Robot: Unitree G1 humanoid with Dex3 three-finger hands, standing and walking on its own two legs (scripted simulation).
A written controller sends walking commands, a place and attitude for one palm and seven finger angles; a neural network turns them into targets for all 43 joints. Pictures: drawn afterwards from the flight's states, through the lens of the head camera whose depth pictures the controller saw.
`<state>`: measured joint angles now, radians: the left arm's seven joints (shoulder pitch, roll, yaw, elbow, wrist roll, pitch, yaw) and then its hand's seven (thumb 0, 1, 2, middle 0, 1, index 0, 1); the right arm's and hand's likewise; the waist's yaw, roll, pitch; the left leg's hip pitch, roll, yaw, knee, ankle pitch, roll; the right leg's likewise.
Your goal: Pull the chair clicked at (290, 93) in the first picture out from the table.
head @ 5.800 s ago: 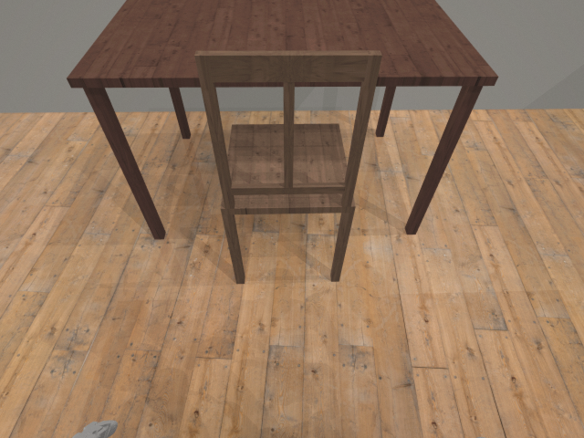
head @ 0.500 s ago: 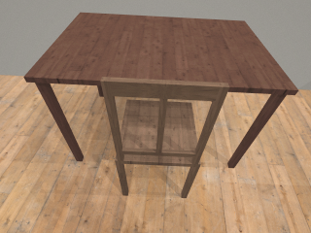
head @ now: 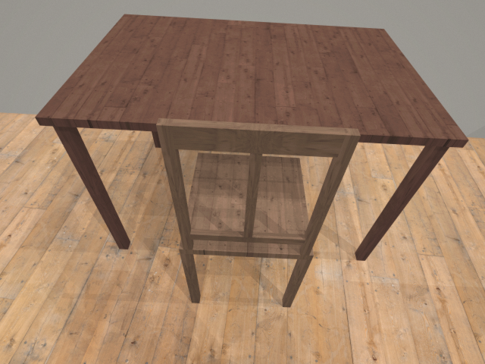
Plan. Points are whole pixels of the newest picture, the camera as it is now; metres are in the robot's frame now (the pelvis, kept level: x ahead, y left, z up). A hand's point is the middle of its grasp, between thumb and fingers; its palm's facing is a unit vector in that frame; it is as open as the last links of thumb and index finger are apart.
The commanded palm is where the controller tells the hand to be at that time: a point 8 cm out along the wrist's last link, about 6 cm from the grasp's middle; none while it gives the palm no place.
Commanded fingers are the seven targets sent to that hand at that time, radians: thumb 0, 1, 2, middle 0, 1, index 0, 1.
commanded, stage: look again from close up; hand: left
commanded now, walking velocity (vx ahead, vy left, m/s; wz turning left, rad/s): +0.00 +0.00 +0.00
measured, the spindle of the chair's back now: (251, 199) +0.50 +0.01 -0.08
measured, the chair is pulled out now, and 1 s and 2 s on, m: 0.00 0.00 0.00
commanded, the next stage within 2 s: none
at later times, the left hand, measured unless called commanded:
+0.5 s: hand out of the picture -0.02 +0.15 -0.18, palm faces +0.06 -0.99 -0.14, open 7.3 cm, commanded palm none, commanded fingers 0.00 0.90 0.90 -0.20 -0.30 -0.20 -0.30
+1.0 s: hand out of the picture -0.02 +0.15 -0.18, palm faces +0.06 -0.99 -0.14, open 7.3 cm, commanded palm none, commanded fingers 0.00 0.90 0.90 -0.20 -0.30 -0.20 -0.30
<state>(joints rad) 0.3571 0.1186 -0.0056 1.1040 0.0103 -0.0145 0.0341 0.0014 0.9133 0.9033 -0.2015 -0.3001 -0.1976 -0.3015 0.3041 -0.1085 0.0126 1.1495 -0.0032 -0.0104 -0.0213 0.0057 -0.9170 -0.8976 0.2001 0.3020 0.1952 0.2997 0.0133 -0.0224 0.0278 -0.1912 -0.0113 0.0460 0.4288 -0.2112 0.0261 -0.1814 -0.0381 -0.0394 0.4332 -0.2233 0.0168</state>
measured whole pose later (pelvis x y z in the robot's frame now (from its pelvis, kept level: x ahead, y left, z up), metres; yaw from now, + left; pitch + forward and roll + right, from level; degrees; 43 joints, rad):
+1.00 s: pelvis +0.01 +0.00 +0.00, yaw -1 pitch -2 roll +0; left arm 0.36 0.11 0.00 1.12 0.01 -0.01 0.03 0.00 0.91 0.90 -0.20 -0.30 -0.20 -0.30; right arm 0.32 -0.11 0.01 1.15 0.00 -0.02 -0.03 0.01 -0.92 -0.90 0.20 0.30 0.20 0.30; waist 0.01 -0.02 0.02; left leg -0.16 -0.01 0.06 0.41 -0.23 0.03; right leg -0.16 -0.04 -0.03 0.43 -0.24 0.02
